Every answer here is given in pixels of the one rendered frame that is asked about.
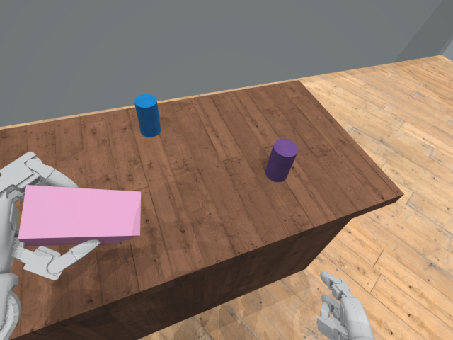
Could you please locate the left robot forearm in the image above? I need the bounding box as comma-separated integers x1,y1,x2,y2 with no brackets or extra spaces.
0,273,21,340

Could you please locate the right robot hand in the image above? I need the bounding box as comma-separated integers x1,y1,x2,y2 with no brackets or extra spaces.
317,271,374,340

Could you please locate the left robot hand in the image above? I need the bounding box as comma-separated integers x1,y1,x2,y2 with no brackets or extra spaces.
0,152,100,281

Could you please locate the sponge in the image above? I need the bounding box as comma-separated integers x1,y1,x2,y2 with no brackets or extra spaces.
18,185,141,247

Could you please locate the table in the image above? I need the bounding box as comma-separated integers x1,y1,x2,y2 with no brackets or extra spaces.
0,80,404,340

